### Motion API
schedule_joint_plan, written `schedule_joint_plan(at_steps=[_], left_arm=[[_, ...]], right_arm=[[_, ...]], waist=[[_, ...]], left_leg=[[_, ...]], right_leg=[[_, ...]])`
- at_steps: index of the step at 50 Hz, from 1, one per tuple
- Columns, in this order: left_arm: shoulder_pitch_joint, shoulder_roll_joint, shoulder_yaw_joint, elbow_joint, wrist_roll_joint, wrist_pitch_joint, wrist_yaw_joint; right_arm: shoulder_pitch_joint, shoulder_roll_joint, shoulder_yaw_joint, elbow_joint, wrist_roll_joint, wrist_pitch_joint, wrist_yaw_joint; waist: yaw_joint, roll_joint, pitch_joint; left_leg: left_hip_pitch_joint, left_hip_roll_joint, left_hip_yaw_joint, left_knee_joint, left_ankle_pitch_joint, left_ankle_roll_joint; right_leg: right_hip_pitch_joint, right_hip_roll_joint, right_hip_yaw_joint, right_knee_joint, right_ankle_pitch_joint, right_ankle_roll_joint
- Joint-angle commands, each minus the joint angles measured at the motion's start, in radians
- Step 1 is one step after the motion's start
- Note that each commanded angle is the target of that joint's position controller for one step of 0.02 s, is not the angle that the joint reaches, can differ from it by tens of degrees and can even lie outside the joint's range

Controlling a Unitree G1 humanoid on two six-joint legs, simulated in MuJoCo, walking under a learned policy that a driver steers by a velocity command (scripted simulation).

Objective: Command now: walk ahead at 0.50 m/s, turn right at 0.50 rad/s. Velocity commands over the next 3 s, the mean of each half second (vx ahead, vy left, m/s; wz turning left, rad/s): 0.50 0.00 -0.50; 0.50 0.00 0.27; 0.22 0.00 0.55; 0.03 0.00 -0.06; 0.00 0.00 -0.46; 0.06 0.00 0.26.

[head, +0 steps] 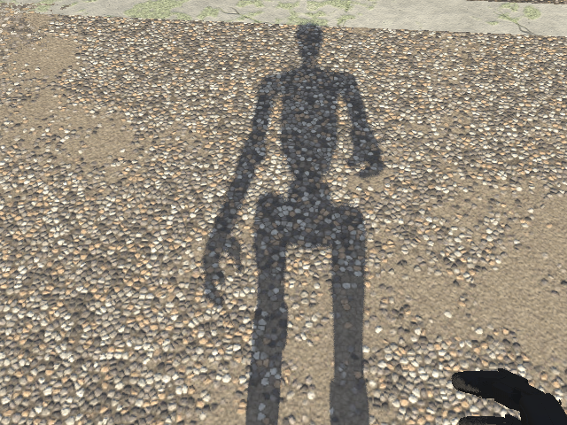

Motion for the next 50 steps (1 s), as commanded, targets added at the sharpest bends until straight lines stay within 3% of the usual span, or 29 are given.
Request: schedule_joint_plan(at_steps=[1,2,3,4,5,7,12,18,22,24,25,26,27,28,29,30,31,32,33,34,38,42,47,50], left_arm=[[-0.077,0.123,0.028,-0.099,-0.019,-0.023,-0.004],[0.01,0.042,0.011,-0.128,-0.048,-0.02,-0.001],[0.016,0.128,0.025,-0.114,-0.015,-0.002,0.009],[-0.046,0.135,0.03,-0.106,0.002,0.006,0.002],[-0.093,0.112,0.027,-0.113,0.007,0.009,-0.01],[-0.121,0.098,0.028,-0.119,0.024,0.029,-0.027],[-0.235,0.08,0.023,-0.173,0.028,0.052,-0.053],[-0.435,0.055,0.0,-0.246,0.022,0.049,-0.074],[-0.534,0.054,-0.012,-0.284,0.028,0.042,-0.076],[-0.527,0.058,-0.012,-0.283,0.035,0.036,-0.063],[-0.476,0.068,-0.008,-0.266,0.039,0.029,-0.054],[-0.348,0.082,0.001,-0.221,0.045,0.016,-0.045],[-0.178,0.122,0.018,-0.16,0.063,0.001,-0.031],[-0.042,0.234,0.045,-0.144,0.085,-0.005,-0.012],[-0.028,0.272,0.057,-0.142,0.039,0.004,-0.002],[-0.098,0.24,0.049,-0.14,0.017,0.006,0.002],[-0.169,0.174,0.029,-0.134,0.014,-0.001,0.001],[-0.221,0.115,0.013,-0.132,0.013,-0.009,-0.002],[-0.251,0.082,0.003,-0.125,0.006,-0.017,-0.001],[-0.257,0.067,-0.001,-0.12,0.007,-0.026,0.0],[-0.203,0.085,0.008,-0.079,0.003,-0.057,0.005],[-0.151,0.065,0.002,-0.044,0.006,-0.057,0.012],[-0.083,0.102,0.008,0.0,0.007,-0.052,0.027],[-0.072,0.127,0.012,0.019,0.012,-0.039,0.035]], right_arm=[[0.337,-0.231,-0.076,0.007,-0.023,-0.035,-0.039],[0.377,-0.306,-0.096,0.003,-0.036,-0.017,-0.049],[0.358,-0.256,-0.098,0.01,-0.021,-0.003,-0.044],[0.306,-0.165,-0.078,-0.003,-0.013,-0.002,-0.039],[0.267,-0.122,-0.068,-0.001,-0.009,-0.007,-0.033],[0.264,-0.1,-0.062,0.016,-0.005,-0.021,-0.032],[0.334,-0.12,-0.075,0.06,0.013,-0.048,-0.025],[0.392,-0.136,-0.081,0.101,0.007,-0.039,-0.022],[0.472,-0.162,-0.086,0.147,0.004,-0.026,-0.026],[0.508,-0.175,-0.083,0.181,0.005,-0.011,-0.027],[0.512,-0.189,-0.084,0.195,0.007,-0.004,-0.028],[0.511,-0.196,-0.082,0.207,0.013,0.004,-0.028],[0.509,-0.179,-0.073,0.203,0.023,0.005,-0.027],[0.526,-0.079,-0.046,0.141,0.049,-0.001,-0.013],[0.541,-0.11,-0.063,0.141,0.045,0.002,-0.017],[0.444,-0.159,-0.083,0.132,0.032,0.008,-0.023],[0.421,-0.122,-0.074,0.128,0.036,0.004,-0.018],[0.431,-0.105,-0.075,0.148,0.032,0.01,-0.016],[0.448,-0.095,-0.077,0.162,0.012,0.025,-0.013],[0.481,-0.077,-0.076,0.184,0.0,0.041,-0.005],[0.395,-0.051,-0.084,0.16,0.002,0.06,0.017],[0.252,-0.04,-0.079,0.113,-0.001,0.058,0.027],[0.087,-0.03,-0.062,0.045,-0.008,0.055,0.046],[0.075,-0.045,-0.067,0.027,-0.01,0.056,0.044]], waist=[[-0.227,0.057,-0.213],[-0.195,0.248,-0.302],[-0.17,0.178,-0.244],[-0.158,0.063,-0.126],[-0.144,0.035,-0.056],[-0.117,0.095,-0.014],[-0.108,0.077,-0.013],[-0.143,0.074,0.038],[-0.173,0.071,0.069],[-0.162,0.078,0.064],[-0.132,0.086,0.032],[-0.069,0.072,-0.038],[0.0,0.042,-0.147],[0.032,-0.149,-0.315],[0.017,-0.205,-0.404],[0.001,-0.08,-0.254],[-0.046,-0.079,-0.117],[-0.083,-0.065,-0.048],[-0.115,-0.098,-0.009],[-0.129,-0.112,-0.004],[-0.142,-0.089,0.033],[-0.123,-0.082,0.073],[-0.085,-0.072,0.103],[-0.098,-0.074,0.085]], left_leg=[[0.556,0.206,-0.206,-0.118,-0.185,0.089],[0.761,0.445,-0.576,-0.198,-0.304,0.184],[0.674,0.46,-0.687,-0.221,-0.407,0.218],[0.56,0.403,-0.558,-0.241,-0.393,0.2],[0.462,0.351,-0.42,-0.27,-0.263,0.181],[0.369,0.277,-0.238,-0.306,-0.068,0.145],[0.382,0.27,-0.062,-0.343,0.175,0.161],[0.39,0.243,0.112,-0.349,0.242,0.142],[0.449,0.274,0.145,-0.328,0.303,0.135],[0.487,0.287,0.147,-0.26,0.494,0.139],[0.505,0.284,0.151,-0.171,0.663,0.137],[0.492,0.261,0.168,-0.015,0.743,0.126],[0.356,0.223,0.18,0.193,0.6,0.11],[0.02,0.124,0.203,0.556,0.117,0.069],[-0.13,-0.007,0.08,0.789,-0.408,0.058],[-0.185,0.038,-0.036,0.812,-0.332,0.071],[-0.177,0.075,-0.027,0.753,-0.265,0.074],[-0.138,0.102,-0.018,0.68,-0.221,0.074],[-0.097,0.113,-0.014,0.641,-0.194,0.067],[-0.056,0.11,-0.008,0.639,-0.167,0.061],[-0.154,0.112,-0.002,0.613,-0.044,0.053],[-0.241,0.113,0.019,0.454,0.088,0.045],[-0.197,0.09,0.114,0.211,0.126,0.08],[-0.133,0.039,0.166,0.144,0.018,0.127]], right_leg=[[-0.261,-0.119,0.077,0.391,0.375,-0.045],[-0.54,0.014,-0.071,0.633,-0.152,-0.015],[-0.643,-0.053,-0.101,0.758,-0.172,-0.021],[-0.65,-0.097,-0.088,0.791,-0.078,-0.022],[-0.631,-0.124,-0.095,0.771,-0.012,-0.011],[-0.59,-0.158,-0.115,0.741,0.033,0.009],[-0.669,-0.176,-0.132,0.737,0.159,0.033],[-0.654,-0.179,-0.197,0.46,0.348,0.03],[-0.567,-0.147,-0.258,0.28,0.268,-0.015],[-0.482,-0.107,-0.281,0.215,0.171,-0.049],[-0.399,-0.076,-0.295,0.181,0.131,-0.067],[-0.238,-0.048,-0.305,0.108,0.16,-0.089],[0.03,-0.095,-0.257,0.087,0.201,-0.114],[0.377,-0.42,0.135,0.061,0.102,-0.194],[0.4,-0.589,0.449,-0.062,0.24,-0.249],[0.27,-0.525,0.275,-0.061,0.298,-0.211],[0.117,-0.477,0.13,-0.1,0.33,-0.174],[0.013,-0.424,0.035,-0.149,0.326,-0.122],[-0.062,-0.383,-0.034,-0.181,0.328,-0.089],[-0.104,-0.364,-0.083,-0.205,0.34,-0.078],[-0.092,-0.351,-0.197,-0.258,0.431,-0.08],[-0.051,-0.34,-0.289,-0.265,0.471,-0.084],[0.041,-0.371,-0.368,-0.245,0.577,-0.077],[0.132,-0.386,-0.416,-0.14,0.844,-0.061]])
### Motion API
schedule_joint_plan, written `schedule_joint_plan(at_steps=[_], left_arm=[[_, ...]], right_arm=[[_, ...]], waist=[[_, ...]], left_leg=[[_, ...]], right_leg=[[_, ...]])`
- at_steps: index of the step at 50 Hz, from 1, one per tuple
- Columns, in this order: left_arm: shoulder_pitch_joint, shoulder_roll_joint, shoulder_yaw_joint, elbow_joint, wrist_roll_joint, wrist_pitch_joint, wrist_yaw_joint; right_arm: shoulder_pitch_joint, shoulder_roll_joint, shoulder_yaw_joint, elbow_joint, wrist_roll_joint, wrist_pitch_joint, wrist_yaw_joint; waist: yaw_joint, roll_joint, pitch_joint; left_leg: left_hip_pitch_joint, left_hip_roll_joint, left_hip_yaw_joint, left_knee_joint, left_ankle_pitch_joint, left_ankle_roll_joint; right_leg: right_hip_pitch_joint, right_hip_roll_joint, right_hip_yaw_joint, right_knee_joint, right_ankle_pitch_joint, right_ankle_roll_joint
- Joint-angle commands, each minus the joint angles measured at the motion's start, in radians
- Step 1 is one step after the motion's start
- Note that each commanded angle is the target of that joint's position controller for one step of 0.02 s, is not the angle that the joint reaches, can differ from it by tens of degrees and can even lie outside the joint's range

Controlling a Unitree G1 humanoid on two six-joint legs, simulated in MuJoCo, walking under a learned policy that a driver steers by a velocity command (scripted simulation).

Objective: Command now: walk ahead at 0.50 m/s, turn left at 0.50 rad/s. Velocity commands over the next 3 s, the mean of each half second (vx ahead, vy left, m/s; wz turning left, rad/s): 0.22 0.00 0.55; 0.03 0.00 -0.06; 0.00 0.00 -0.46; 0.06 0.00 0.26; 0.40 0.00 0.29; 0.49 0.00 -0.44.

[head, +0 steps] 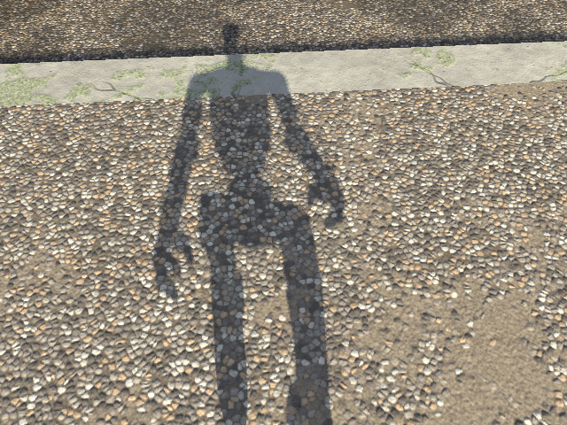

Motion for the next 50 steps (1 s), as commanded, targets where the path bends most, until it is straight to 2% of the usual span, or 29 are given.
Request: schedule_joint_plan(at_steps=[1,2,3,4,5,6,7,8,9,10,11,12,14,16,20,24,29,31,33,34,35,36,37,38,40,41,43,46,50], left_arm=[[0.016,0.168,0.034,-0.027,0.003,0.003,0.013],[0.004,0.184,0.038,-0.026,0.005,0.011,0.017],[-0.003,0.198,0.043,-0.03,0.003,0.022,0.019],[-0.017,0.203,0.043,-0.039,-0.007,0.026,0.016],[0.006,0.138,0.029,-0.077,-0.01,0.021,0.011],[0.038,0.104,0.024,-0.141,-0.032,0.023,0.002],[-0.069,0.15,0.029,-0.146,-0.013,0.023,0.003],[-0.112,0.128,0.022,-0.164,-0.024,0.016,0.002],[-0.108,0.125,0.022,-0.151,-0.018,0.016,0.004],[-0.108,0.128,0.025,-0.153,0.002,0.032,0.004],[-0.081,0.124,0.025,-0.147,0.016,0.054,0.003],[-0.072,0.117,0.025,-0.15,0.019,0.073,0.001],[-0.071,0.103,0.023,-0.159,0.013,0.09,-0.001],[-0.112,0.109,0.024,-0.178,0.01,0.098,0.0],[-0.221,0.136,0.029,-0.219,0.007,0.113,0.005],[-0.279,0.144,0.028,-0.241,0.001,0.118,0.01],[-0.285,0.141,0.02,-0.246,-0.013,0.11,0.014],[-0.257,0.133,0.014,-0.234,-0.018,0.107,0.015],[-0.218,0.108,0.004,-0.211,-0.021,0.104,0.015],[-0.179,0.085,-0.004,-0.192,-0.016,0.098,0.015],[-0.185,0.115,-0.003,-0.189,-0.004,0.087,0.02],[-0.203,0.199,0.003,-0.209,0.001,0.079,0.021],[-0.224,0.195,-0.001,-0.202,-0.011,0.086,0.011],[-0.22,0.188,0.0,-0.202,-0.012,0.085,-0.002],[-0.19,0.218,0.012,-0.185,-0.01,0.088,-0.01],[-0.17,0.244,0.025,-0.177,-0.015,0.091,-0.006],[-0.172,0.25,0.04,-0.174,-0.023,0.102,-0.005],[-0.181,0.229,0.051,-0.177,-0.018,0.112,-0.008],[-0.166,0.235,0.069,-0.173,-0.009,0.124,-0.014]], right_arm=[[-0.037,-0.058,-0.012,-0.076,-0.002,-0.01,-0.003],[0.026,-0.069,-0.019,-0.061,-0.006,-0.012,-0.009],[0.129,-0.086,-0.029,-0.032,-0.01,-0.021,-0.016],[0.268,-0.12,-0.048,0.011,-0.024,-0.034,-0.028],[0.334,-0.23,-0.077,0.022,-0.026,-0.041,-0.042],[0.292,-0.325,-0.101,-0.012,0.007,-0.03,-0.046],[0.291,-0.294,-0.097,-0.015,0.037,-0.018,-0.054],[0.228,-0.247,-0.083,-0.015,0.041,-0.017,-0.062],[0.179,-0.192,-0.068,-0.016,0.04,-0.014,-0.064],[0.146,-0.165,-0.06,-0.022,0.048,-0.013,-0.068],[0.124,-0.147,-0.051,-0.029,0.046,-0.015,-0.068],[0.129,-0.154,-0.051,-0.03,0.041,-0.021,-0.064],[0.142,-0.192,-0.059,-0.03,0.031,-0.028,-0.06],[0.162,-0.203,-0.062,-0.034,0.03,-0.024,-0.062],[0.207,-0.208,-0.063,-0.042,0.03,-0.004,-0.071],[0.236,-0.211,-0.066,-0.051,0.022,0.009,-0.078],[0.247,-0.198,-0.056,-0.049,0.009,0.014,-0.081],[0.224,-0.183,-0.045,-0.049,0.006,0.017,-0.083],[0.187,-0.152,-0.023,-0.042,0.012,0.017,-0.09],[0.165,-0.134,-0.009,-0.037,0.023,0.016,-0.095],[0.199,-0.11,0.003,-0.032,0.02,0.009,-0.097],[0.293,-0.106,0.001,-0.027,0.004,0.009,-0.099],[0.286,-0.139,-0.007,0.003,0.02,0.029,-0.107],[0.227,-0.175,-0.014,0.001,0.016,0.038,-0.112],[0.136,-0.185,-0.022,-0.015,0.027,0.042,-0.104],[0.126,-0.184,-0.024,-0.02,0.026,0.047,-0.097],[0.125,-0.161,-0.021,-0.017,0.021,0.05,-0.093],[0.091,-0.14,-0.016,-0.029,0.024,0.049,-0.098],[0.06,-0.135,-0.009,-0.049,0.03,0.042,-0.103]], waist=[[-0.032,-0.096,0.026],[-0.062,-0.106,-0.007],[-0.1,-0.102,-0.068],[-0.168,-0.06,-0.15],[-0.161,0.079,-0.25],[-0.109,0.238,-0.387],[-0.133,0.015,-0.334],[-0.107,0.008,-0.21],[-0.063,-0.049,-0.115],[-0.035,-0.045,-0.08],[-0.011,-0.031,-0.085],[-0.002,-0.026,-0.1],[0.006,-0.015,-0.129],[-0.008,0.01,-0.138],[-0.049,0.046,-0.126],[-0.071,0.059,-0.103],[-0.084,0.073,-0.094],[-0.076,0.073,-0.1],[-0.051,0.066,-0.096],[-0.018,0.047,-0.093],[-0.044,-0.019,-0.105],[-0.108,-0.186,-0.115],[-0.088,-0.22,-0.117],[-0.065,-0.194,-0.082],[-0.037,-0.182,-0.075],[-0.035,-0.178,-0.068],[-0.046,-0.138,-0.075],[-0.039,-0.142,-0.087],[-0.016,-0.162,-0.111]], left_leg=[[0.062,-0.066,0.064,-0.048,-0.114,0.054],[0.131,-0.106,0.081,-0.056,-0.165,0.074],[0.243,-0.144,0.079,-0.097,-0.172,0.096],[0.451,-0.151,0.035,-0.202,-0.075,0.128],[0.702,0.095,-0.247,-0.178,0.161,0.186],[0.922,0.339,-0.751,-0.261,0.504,0.389],[0.859,0.301,-0.606,-0.282,0.603,0.351],[0.73,0.271,-0.487,-0.294,0.647,0.318],[0.602,0.209,-0.406,-0.324,0.642,0.257],[0.518,0.159,-0.352,-0.345,0.616,0.223],[0.46,0.127,-0.316,-0.359,0.615,0.199],[0.439,0.11,-0.303,-0.357,0.656,0.191],[0.427,0.084,-0.282,-0.35,0.704,0.18],[0.432,0.068,-0.289,-0.347,0.668,0.16],[0.475,0.066,-0.367,-0.353,0.474,0.129],[0.536,0.085,-0.445,-0.344,0.361,0.135],[0.549,0.1,-0.461,-0.285,0.517,0.145],[0.537,0.103,-0.447,-0.266,0.549,0.134],[0.488,0.083,-0.426,-0.251,0.483,0.095],[0.435,0.06,-0.409,-0.241,0.362,0.051],[0.384,0.016,-0.383,-0.219,0.165,-0.002],[0.324,-0.075,-0.29,-0.138,-0.274,-0.033],[0.377,-0.124,-0.21,-0.147,-0.412,-0.05],[0.368,-0.123,-0.19,-0.11,-0.42,-0.058],[0.292,-0.148,-0.169,-0.004,-0.453,-0.078],[0.25,-0.146,-0.166,0.073,-0.463,-0.092],[0.205,-0.138,-0.163,0.178,-0.455,-0.118],[0.173,-0.126,-0.151,0.199,-0.432,-0.139],[0.199,-0.125,-0.148,0.106,-0.421,-0.133]], right_leg=[[0.005,-0.308,0.034,0.091,0.981,-0.09],[0.013,-0.304,0.021,0.214,1.134,-0.083],[-0.007,-0.296,0.018,0.392,1.164,-0.075],[-0.116,-0.266,0.007,0.641,0.987,-0.042],[-0.373,-0.188,0.013,0.965,0.322,-0.002],[-0.699,0.026,0.153,1.294,-0.276,0.052],[-0.761,-0.053,0.298,1.275,-0.167,0.047],[-0.769,-0.083,0.295,1.218,-0.084,0.044],[-0.735,-0.11,0.296,1.125,-0.051,0.047],[-0.694,-0.123,0.303,1.06,-0.038,0.055],[-0.638,-0.124,0.303,1.018,-0.025,0.064],[-0.616,-0.114,0.298,0.99,-0.019,0.072],[-0.615,-0.101,0.29,0.934,0.017,0.083],[-0.645,-0.1,0.291,0.885,0.06,0.09],[-0.718,-0.098,0.314,0.802,0.104,0.098],[-0.755,-0.085,0.339,0.718,0.088,0.092],[-0.642,-0.05,0.324,0.601,0.017,0.054],[-0.55,-0.04,0.307,0.512,-0.008,0.032],[-0.386,-0.036,0.293,0.312,0.053,0.012],[-0.252,-0.046,0.301,0.116,0.212,0.003],[-0.149,-0.136,0.434,0.05,0.358,-0.015],[-0.096,-0.33,0.633,0.098,0.746,-0.07],[-0.213,-0.376,0.678,0.117,0.829,-0.205],[-0.24,-0.342,0.695,0.102,0.782,-0.217],[-0.21,-0.274,0.678,0.092,0.628,-0.188],[-0.205,-0.263,0.679,0.085,0.587,-0.187],[-0.208,-0.227,0.66,0.082,0.525,-0.18],[-0.223,-0.188,0.651,0.08,0.455,-0.183],[-0.243,-0.179,0.708,0.078,0.361,-0.189]])
Over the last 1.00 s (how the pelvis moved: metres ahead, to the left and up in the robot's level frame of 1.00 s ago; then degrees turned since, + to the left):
0.47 -0.10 0.00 -4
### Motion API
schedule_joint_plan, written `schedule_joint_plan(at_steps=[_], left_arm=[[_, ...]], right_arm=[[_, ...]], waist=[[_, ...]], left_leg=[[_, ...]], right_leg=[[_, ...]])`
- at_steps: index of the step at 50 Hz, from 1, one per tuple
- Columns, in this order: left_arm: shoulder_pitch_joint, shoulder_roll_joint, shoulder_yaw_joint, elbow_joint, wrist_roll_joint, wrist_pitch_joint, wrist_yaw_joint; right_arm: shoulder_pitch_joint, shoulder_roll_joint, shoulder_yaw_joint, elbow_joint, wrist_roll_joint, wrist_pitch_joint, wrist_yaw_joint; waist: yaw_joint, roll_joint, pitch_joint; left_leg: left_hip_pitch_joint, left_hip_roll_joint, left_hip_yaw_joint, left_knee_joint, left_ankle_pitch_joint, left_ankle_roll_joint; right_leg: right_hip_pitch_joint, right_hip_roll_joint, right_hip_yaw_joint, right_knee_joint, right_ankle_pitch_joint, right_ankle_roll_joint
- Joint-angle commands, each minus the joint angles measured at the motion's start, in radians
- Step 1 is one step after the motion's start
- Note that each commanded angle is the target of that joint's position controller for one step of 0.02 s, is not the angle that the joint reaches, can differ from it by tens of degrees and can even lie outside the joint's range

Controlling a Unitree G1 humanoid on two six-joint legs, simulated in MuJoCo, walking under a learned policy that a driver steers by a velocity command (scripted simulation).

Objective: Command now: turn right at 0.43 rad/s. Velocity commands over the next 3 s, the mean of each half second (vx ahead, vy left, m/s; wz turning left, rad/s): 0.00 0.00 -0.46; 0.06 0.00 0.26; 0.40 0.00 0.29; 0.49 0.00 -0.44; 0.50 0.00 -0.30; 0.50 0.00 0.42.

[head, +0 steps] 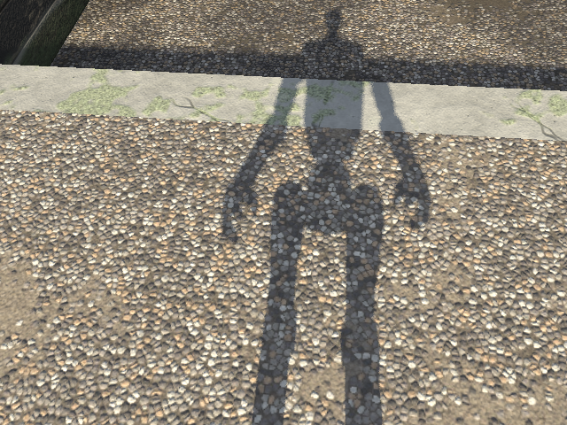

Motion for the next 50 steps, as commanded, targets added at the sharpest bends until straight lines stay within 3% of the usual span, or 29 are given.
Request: schedule_joint_plan(at_steps=[1,4,6,7,8,9,10,11,12,14,18,24,26,28,29,30,31,32,33,35,36,38,41,44,46,48,49,50], left_arm=[[0.007,0.171,0.054,-0.051,0.007,0.0,-0.003],[-0.042,0.179,0.062,-0.064,0.009,0.012,-0.014],[-0.089,0.173,0.062,-0.077,-0.002,0.02,-0.014],[-0.066,0.13,0.051,-0.087,-0.009,0.017,-0.012],[-0.032,0.074,0.04,-0.105,-0.017,0.01,-0.007],[-0.038,0.159,0.057,-0.085,0.018,0.009,0.002],[-0.02,0.172,0.066,-0.068,0.017,0.011,-0.001],[0.013,0.16,0.066,-0.046,0.018,0.017,-0.008],[0.036,0.153,0.065,-0.034,0.019,0.025,-0.016],[0.032,0.144,0.059,-0.031,0.016,0.033,-0.03],[-0.058,0.113,0.042,-0.066,0.009,0.037,-0.04],[-0.074,0.077,0.015,-0.07,-0.006,0.038,-0.026],[-0.058,0.057,0.004,-0.057,-0.01,0.034,-0.014],[0.011,0.033,-0.012,-0.012,0.005,0.018,0.005],[0.035,0.093,-0.007,-0.002,0.03,0.001,0.02],[-0.046,0.166,0.001,-0.017,0.017,-0.007,0.028],[-0.085,0.135,-0.003,-0.015,0.008,-0.013,0.026],[-0.115,0.121,-0.008,-0.02,0.009,-0.018,0.024],[-0.12,0.133,-0.003,-0.016,0.01,-0.019,0.028],[-0.088,0.148,0.003,-0.005,0.002,-0.019,0.04],[-0.07,0.145,0.005,-0.004,0.002,-0.017,0.042],[-0.048,0.131,0.006,-0.003,0.005,-0.011,0.045],[-0.097,0.114,0.006,-0.015,0.017,-0.008,0.045],[-0.068,0.146,0.021,-0.014,0.024,-0.017,0.028],[-0.076,0.177,0.034,-0.019,0.027,-0.026,0.015],[-0.103,0.194,0.045,-0.027,0.023,-0.032,0.003],[-0.126,0.187,0.046,-0.032,0.018,-0.031,0.001],[-0.131,0.149,0.038,-0.035,0.023,-0.031,-0.001]], right_arm=[[0.023,-0.058,-0.007,-0.058,0.005,-0.015,-0.005],[0.079,-0.068,-0.006,-0.053,0.009,-0.028,-0.009],[0.161,-0.074,-0.008,-0.033,0.004,-0.039,-0.018],[0.158,-0.147,-0.024,-0.038,-0.01,-0.044,-0.028],[0.083,-0.251,-0.043,-0.079,-0.019,-0.04,-0.027],[0.044,-0.233,-0.041,-0.083,-0.033,-0.035,-0.018],[0.004,-0.155,-0.02,-0.099,-0.03,-0.038,-0.014],[-0.037,-0.108,-0.007,-0.106,-0.022,-0.041,-0.011],[-0.055,-0.096,-0.003,-0.116,-0.018,-0.045,-0.012],[-0.012,-0.097,-0.003,-0.116,-0.016,-0.048,-0.015],[0.129,-0.12,-0.016,-0.074,-0.014,-0.05,-0.012],[0.108,-0.135,-0.023,-0.054,-0.019,-0.053,0.013],[0.104,-0.119,-0.015,-0.035,-0.019,-0.051,0.022],[0.093,-0.079,0.004,-0.013,-0.006,-0.051,0.029],[0.133,-0.034,0.018,-0.015,0.0,-0.059,0.034],[0.167,0.006,0.029,-0.018,0.013,-0.06,0.035],[0.138,-0.052,0.016,0.007,0.005,-0.043,0.027],[0.109,-0.075,0.008,0.004,0.006,-0.035,0.027],[0.087,-0.086,0.003,0.004,0.006,-0.032,0.03],[0.095,-0.093,-0.007,0.008,0.001,-0.024,0.036],[0.111,-0.083,-0.011,0.018,0.0,-0.019,0.036],[0.126,-0.062,-0.02,0.023,-0.002,-0.005,0.034],[0.116,-0.043,-0.023,0.014,-0.007,0.007,0.04],[0.043,-0.048,-0.022,-0.03,-0.01,0.01,0.072],[0.024,-0.06,-0.026,-0.053,-0.008,0.01,0.092],[0.083,-0.058,-0.029,-0.04,-0.004,0.002,0.1],[0.166,-0.051,-0.03,-0.008,-0.007,-0.007,0.099],[0.283,-0.074,-0.042,0.045,-0.012,-0.019,0.091]], waist=[[0.002,-0.158,-0.128],[-0.021,-0.176,-0.136],[-0.072,-0.151,-0.121],[-0.052,-0.017,-0.101],[-0.022,0.223,-0.089],[-0.02,0.139,-0.051],[0.014,0.083,-0.031],[0.039,0.069,-0.009],[0.05,0.1,-0.02],[0.021,0.123,-0.034],[-0.056,0.126,-0.06],[-0.054,0.169,-0.086],[-0.042,0.173,-0.095],[0.009,0.116,-0.097],[-0.012,-0.001,-0.149],[-0.063,-0.159,-0.099],[-0.036,-0.15,-0.093],[-0.041,-0.146,-0.065],[-0.032,-0.156,-0.047],[-0.016,-0.2,-0.045],[-0.004,-0.192,-0.048],[-0.004,-0.12,-0.042],[-0.025,-0.121,-0.022],[0.016,-0.163,-0.043],[0.011,-0.163,-0.031],[-0.036,-0.123,-0.023],[-0.08,-0.094,-0.026],[-0.122,-0.005,-0.038]], left_leg=[[-0.037,-0.015,0.017,-0.061,0.011,0.005],[0.088,-0.034,0.019,-0.217,0.051,0.033],[0.248,-0.03,0.025,-0.468,0.187,0.06],[0.305,0.12,-0.131,-0.606,0.101,0.094],[0.288,0.388,-0.437,-0.698,0.016,0.188],[0.119,0.442,-0.418,-0.666,0.116,0.261],[0.065,0.391,-0.342,-0.642,0.219,0.263],[0.054,0.322,-0.233,-0.621,0.292,0.237],[0.095,0.273,-0.157,-0.603,0.347,0.213],[0.182,0.249,-0.08,-0.56,0.521,0.217],[0.355,0.294,-0.077,-0.507,0.676,0.255],[0.286,0.299,-0.036,-0.456,0.764,0.261],[0.251,0.287,-0.048,-0.43,0.805,0.253],[0.137,0.248,-0.038,-0.399,0.711,0.168],[0.032,0.204,-0.011,-0.353,0.514,0.106],[0.013,0.105,0.055,-0.392,0.178,0.069],[0.121,0.109,0.057,-0.344,0.076,0.067],[0.101,0.083,0.056,-0.34,0.124,0.069],[0.077,0.066,0.063,-0.319,0.164,0.067],[0.011,0.045,0.074,-0.189,0.096,0.064],[-0.035,0.034,0.08,-0.059,-0.017,0.061],[-0.092,0.045,0.062,0.158,-0.101,0.049],[-0.1,0.065,0.076,0.13,-0.051,0.034],[-0.061,0.076,0.11,-0.012,-0.015,0.05],[-0.005,0.073,0.127,-0.1,-0.017,0.076],[0.136,0.052,0.164,-0.238,0.042,0.114],[0.27,0.025,0.187,-0.331,0.105,0.133],[0.416,0.01,0.136,-0.402,0.053,0.156]], right_leg=[[0.134,-0.224,0.299,-0.099,0.13,-0.169],[0.064,-0.202,0.338,-0.094,0.09,-0.134],[-0.047,-0.146,0.325,-0.059,-0.049,-0.061],[-0.151,-0.064,0.252,0.048,-0.243,-0.001],[-0.28,0.108,0.021,0.289,-0.378,0.042],[-0.245,0.036,-0.015,0.497,-0.41,0.048],[-0.197,0.017,-0.01,0.599,-0.367,0.042],[-0.192,0.008,-0.023,0.673,-0.312,0.043],[-0.209,0.005,-0.039,0.724,-0.271,0.05],[-0.252,-0.005,-0.073,0.75,-0.263,0.075],[-0.292,-0.018,-0.081,0.622,-0.296,0.102],[-0.073,-0.022,-0.15,0.342,-0.349,0.062],[0.028,-0.023,-0.159,0.176,-0.294,0.042],[0.265,-0.068,-0.135,-0.192,0.045,0.019],[0.429,-0.229,0.026,-0.216,0.106,0.003],[0.314,-0.381,0.119,-0.143,0.379,-0.078],[0.216,-0.371,0.059,-0.1,0.342,-0.123],[0.204,-0.335,0.028,-0.099,0.293,-0.111],[0.208,-0.307,0.003,-0.098,0.245,-0.096],[0.23,-0.322,-0.01,-0.083,0.334,-0.114],[0.239,-0.355,0.0,-0.074,0.412,-0.153],[0.212,-0.401,-0.012,-0.078,0.463,-0.214],[0.182,-0.363,-0.081,-0.082,0.343,-0.187],[0.181,-0.366,-0.057,-0.171,-0.179,-0.172],[0.149,-0.385,-0.043,-0.203,-0.334,-0.159],[0.064,-0.38,-0.085,-0.181,-0.392,-0.128],[-0.025,-0.349,-0.14,-0.109,-0.442,-0.099],[-0.145,-0.287,-0.215,0.056,-0.502,-0.059]])
Over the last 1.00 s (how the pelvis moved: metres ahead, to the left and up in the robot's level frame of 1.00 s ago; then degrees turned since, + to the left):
0.21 -0.01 0.01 12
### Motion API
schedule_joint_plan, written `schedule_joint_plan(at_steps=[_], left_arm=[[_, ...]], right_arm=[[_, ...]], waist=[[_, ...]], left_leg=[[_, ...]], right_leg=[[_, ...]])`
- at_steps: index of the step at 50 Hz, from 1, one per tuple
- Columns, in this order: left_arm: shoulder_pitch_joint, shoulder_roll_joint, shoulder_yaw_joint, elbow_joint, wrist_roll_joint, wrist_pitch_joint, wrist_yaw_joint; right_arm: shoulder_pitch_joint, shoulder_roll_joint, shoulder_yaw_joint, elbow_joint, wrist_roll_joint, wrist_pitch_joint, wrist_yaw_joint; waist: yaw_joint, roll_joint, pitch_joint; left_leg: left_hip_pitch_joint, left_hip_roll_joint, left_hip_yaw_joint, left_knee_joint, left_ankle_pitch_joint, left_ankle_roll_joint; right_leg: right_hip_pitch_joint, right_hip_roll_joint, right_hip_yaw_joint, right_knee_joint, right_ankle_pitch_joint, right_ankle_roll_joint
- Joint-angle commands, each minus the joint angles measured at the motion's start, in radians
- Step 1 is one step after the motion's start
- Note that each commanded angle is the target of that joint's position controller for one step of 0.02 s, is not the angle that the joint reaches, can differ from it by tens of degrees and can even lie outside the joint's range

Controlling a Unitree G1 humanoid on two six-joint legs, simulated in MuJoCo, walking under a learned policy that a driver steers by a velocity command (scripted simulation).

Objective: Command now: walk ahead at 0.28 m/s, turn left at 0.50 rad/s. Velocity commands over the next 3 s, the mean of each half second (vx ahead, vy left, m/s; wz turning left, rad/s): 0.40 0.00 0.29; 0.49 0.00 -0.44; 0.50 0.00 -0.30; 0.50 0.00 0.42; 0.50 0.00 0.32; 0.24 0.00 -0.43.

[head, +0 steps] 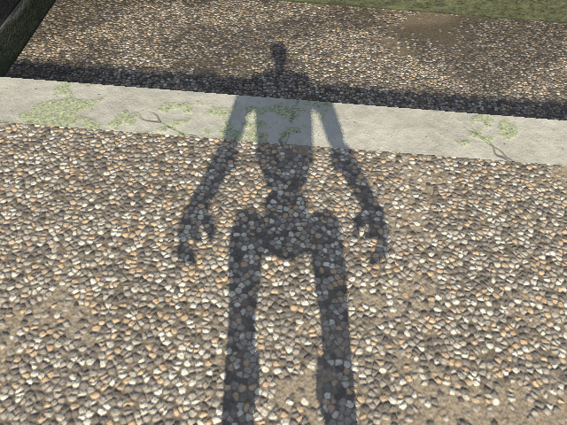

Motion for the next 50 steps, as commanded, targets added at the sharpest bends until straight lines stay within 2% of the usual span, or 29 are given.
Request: schedule_joint_plan(at_steps=[1,2,3,4,5,7,10,14,17,19,21,22,24,25,26,27,28,29,30,31,34,36,38,41,45,46,48,49,50], left_arm=[[-0.122,0.024,0.003,-0.1,0.013,-0.016,-0.016],[-0.218,0.012,-0.007,-0.176,0.022,-0.019,-0.017],[-0.238,0.082,0.006,-0.176,0.014,-0.029,-0.023],[-0.182,0.104,0.012,-0.148,-0.007,-0.044,-0.037],[-0.134,0.109,0.012,-0.118,-0.005,-0.056,-0.044],[-0.09,0.101,0.01,-0.084,0.024,-0.058,-0.05],[-0.121,0.071,0.002,-0.102,0.018,-0.044,-0.048],[-0.224,0.046,-0.012,-0.14,0.013,-0.046,-0.054],[-0.305,0.025,-0.028,-0.169,0.004,-0.053,-0.063],[-0.321,0.025,-0.032,-0.185,-0.003,-0.058,-0.064],[-0.257,0.039,-0.029,-0.173,-0.007,-0.061,-0.057],[-0.184,0.055,-0.022,-0.151,-0.009,-0.062,-0.05],[0.105,0.089,0.0,-0.054,-0.016,-0.07,-0.032],[0.251,0.124,0.013,-0.016,-0.003,-0.074,-0.019],[0.32,0.23,0.043,-0.007,0.016,-0.072,-0.011],[0.23,0.202,0.04,0.001,-0.015,-0.063,-0.028],[0.114,0.162,0.035,-0.025,-0.029,-0.065,-0.034],[0.073,0.104,0.024,-0.035,-0.026,-0.066,-0.037],[0.063,0.081,0.016,-0.031,-0.02,-0.071,-0.035],[0.065,0.064,0.01,-0.018,-0.019,-0.077,-0.031],[0.107,0.085,0.015,0.002,-0.027,-0.097,-0.026],[0.135,0.101,0.02,0.006,-0.03,-0.097,-0.022],[0.179,0.098,0.021,0.011,-0.032,-0.093,-0.021],[0.241,0.102,0.027,0.018,-0.032,-0.086,-0.017],[0.29,0.108,0.032,0.014,-0.017,-0.076,-0.007],[0.286,0.114,0.034,0.008,-0.014,-0.075,-0.003],[0.23,0.133,0.04,-0.015,-0.01,-0.075,0.004],[0.199,0.145,0.043,-0.026,-0.01,-0.079,0.002],[0.18,0.146,0.043,-0.031,-0.018,-0.086,-0.007]], right_arm=[[0.302,-0.168,-0.05,0.051,-0.014,-0.037,-0.016],[0.291,-0.242,-0.055,0.02,-0.008,-0.05,-0.022],[0.223,-0.199,-0.047,0.009,-0.005,-0.049,-0.033],[0.156,-0.172,-0.037,-0.011,0.004,-0.053,-0.041],[0.12,-0.162,-0.036,-0.023,0.006,-0.063,-0.047],[0.12,-0.139,-0.028,-0.021,0.009,-0.086,-0.051],[0.201,-0.139,-0.03,0.013,0.017,-0.104,-0.045],[0.263,-0.107,-0.018,0.048,0.009,-0.108,-0.053],[0.288,-0.102,-0.009,0.072,0.001,-0.116,-0.059],[0.289,-0.108,-0.005,0.088,-0.004,-0.122,-0.064],[0.242,-0.117,-0.003,0.091,-0.009,-0.129,-0.071],[0.227,-0.126,-0.004,0.092,-0.013,-0.131,-0.076],[0.196,-0.155,-0.012,0.092,-0.026,-0.121,-0.08],[0.195,-0.143,-0.006,0.082,-0.023,-0.122,-0.079],[0.254,-0.055,0.013,0.052,0.001,-0.129,-0.063],[0.248,-0.09,0.006,0.045,-0.017,-0.14,-0.055],[0.165,-0.112,0.005,0.022,-0.022,-0.147,-0.053],[0.096,-0.125,0.007,0.008,-0.021,-0.158,-0.049],[0.068,-0.109,0.009,-0.003,-0.022,-0.157,-0.047],[0.063,-0.098,0.013,-0.015,-0.03,-0.146,-0.045],[0.061,-0.059,0.025,-0.033,-0.04,-0.108,-0.04],[-0.026,-0.05,0.031,-0.07,-0.038,-0.1,-0.038],[-0.134,-0.047,0.034,-0.11,-0.035,-0.098,-0.036],[-0.233,-0.04,0.041,-0.145,-0.027,-0.101,-0.029],[-0.332,-0.046,0.046,-0.191,-0.016,-0.11,-0.029],[-0.337,-0.053,0.046,-0.199,-0.015,-0.114,-0.03],[-0.262,-0.082,0.037,-0.187,-0.011,-0.123,-0.035],[-0.173,-0.108,0.026,-0.16,-0.01,-0.128,-0.043],[-0.045,-0.139,0.012,-0.127,-0.013,-0.141,-0.056]], waist=[[-0.145,0.31,-0.016],[-0.138,0.35,0.062],[-0.103,0.178,0.137],[-0.052,0.147,0.145],[-0.028,0.131,0.13],[-0.016,0.109,0.068],[-0.024,0.095,0.036],[-0.061,0.123,0.069],[-0.091,0.128,0.086],[-0.086,0.133,0.096],[-0.039,0.136,0.073],[-0.004,0.142,0.03],[0.122,0.127,-0.118],[0.178,0.069,-0.199],[0.132,-0.152,-0.27],[0.071,-0.172,-0.262],[0.038,-0.083,-0.124],[0.036,0.018,-0.051],[0.01,0.055,-0.008],[-0.016,0.053,0.008],[-0.038,0.018,-0.007],[-0.021,0.011,0.02],[0.014,0.002,0.039],[0.063,-0.017,0.014],[0.101,-0.035,-0.001],[0.097,-0.041,-0.004],[0.045,-0.056,-0.021],[0.004,-0.057,-0.057],[-0.064,-0.011,-0.125]], left_leg=[[0.36,0.194,-0.368,-0.339,-0.259,0.102],[0.264,0.365,-0.81,-0.496,-0.433,0.22],[0.2,0.352,-0.73,-0.508,-0.43,0.229],[0.173,0.294,-0.63,-0.496,-0.318,0.2],[0.187,0.233,-0.533,-0.49,-0.145,0.172],[0.231,0.167,-0.413,-0.457,0.155,0.147],[0.263,0.148,-0.363,-0.415,0.377,0.15],[0.263,0.13,-0.312,-0.431,0.486,0.143],[0.268,0.133,-0.252,-0.435,0.64,0.122],[0.292,0.162,-0.226,-0.446,0.725,0.112],[0.306,0.174,-0.173,-0.399,0.957,0.086],[0.321,0.178,-0.153,-0.321,1.133,0.071],[0.321,0.16,-0.102,0.028,1.283,0.046],[0.165,0.132,-0.075,0.285,1.063,0.035],[-0.168,-0.042,-0.025,0.688,0.449,-0.017],[-0.366,-0.116,-0.133,0.844,-0.015,-0.007],[-0.428,-0.037,-0.175,0.844,0.064,0.007],[-0.416,0.006,-0.16,0.788,0.133,0.007],[-0.385,0.036,-0.155,0.723,0.148,0.002],[-0.347,0.055,-0.151,0.67,0.148,-0.013],[-0.319,0.074,-0.115,0.548,0.147,-0.063],[-0.362,0.085,-0.088,0.44,0.212,-0.096],[-0.401,0.083,-0.071,0.311,0.311,-0.12],[-0.41,0.058,-0.065,0.172,0.422,-0.13],[-0.41,0.018,-0.067,0.066,0.407,-0.12],[-0.387,0.01,-0.076,0.034,0.386,-0.112],[-0.24,-0.01,-0.093,-0.052,0.324,-0.088],[-0.11,-0.034,-0.089,-0.082,0.284,-0.071],[0.072,-0.016,-0.1,-0.15,0.306,-0.042]], right_leg=[[-0.448,-0.029,-0.031,0.359,-0.338,-0.031],[-0.667,0.099,0.105,0.487,-0.319,-0.016],[-0.673,0.015,0.201,0.539,-0.189,-0.019],[-0.635,-0.006,0.203,0.523,-0.059,-0.017],[-0.595,-0.017,0.203,0.5,0.014,-0.008],[-0.545,-0.011,0.189,0.5,0.107,0.01],[-0.578,0.003,0.17,0.492,0.151,0.031],[-0.612,0.007,0.124,0.353,0.222,0.045],[-0.553,0.024,0.082,0.223,0.265,0.015],[-0.504,0.034,0.07,0.145,0.269,-0.03],[-0.381,0.07,0.058,0.088,0.239,-0.084],[-0.289,0.104,0.055,0.083,0.208,-0.104],[-0.02,0.163,0.061,0.022,0.168,-0.138],[0.2,0.059,0.19,-0.006,0.087,-0.175],[0.409,-0.209,0.704,-0.082,-0.065,-0.317],[0.414,-0.27,1.03,-0.249,-0.07,-0.376],[0.285,-0.254,0.898,-0.259,-0.111,-0.36],[0.156,-0.22,0.766,-0.278,-0.031,-0.341],[0.062,-0.175,0.681,-0.295,0.061,-0.315],[-0.006,-0.136,0.617,-0.303,0.162,-0.295],[-0.074,-0.082,0.511,-0.32,0.305,-0.292],[-0.098,-0.058,0.482,-0.345,0.3,-0.285],[-0.08,-0.036,0.475,-0.348,0.323,-0.258],[0.004,-0.017,0.472,-0.299,0.413,-0.214],[0.115,-0.034,0.515,-0.215,0.553,-0.202],[0.132,-0.043,0.534,-0.192,0.573,-0.196],[0.109,-0.051,0.559,-0.135,0.608,-0.162],[0.084,-0.037,0.563,-0.06,0.677,-0.144],[0.041,0.016,0.524,0.103,0.682,-0.121]])
Over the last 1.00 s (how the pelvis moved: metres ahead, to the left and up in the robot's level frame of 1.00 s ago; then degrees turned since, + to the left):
-0.03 0.04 -0.01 -2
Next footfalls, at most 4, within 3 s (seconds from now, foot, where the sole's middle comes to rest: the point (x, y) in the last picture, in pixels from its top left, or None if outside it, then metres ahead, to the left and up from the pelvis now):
0.50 right None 0.40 0.00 -0.77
1.02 left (214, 340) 0.70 0.17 -0.77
1.52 right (322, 288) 0.87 -0.11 -0.77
2.02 left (271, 206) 1.16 0.03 -0.77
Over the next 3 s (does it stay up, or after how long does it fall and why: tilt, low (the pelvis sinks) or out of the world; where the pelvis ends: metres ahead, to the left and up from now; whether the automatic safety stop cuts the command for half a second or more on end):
stays up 1.33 -0.05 0.00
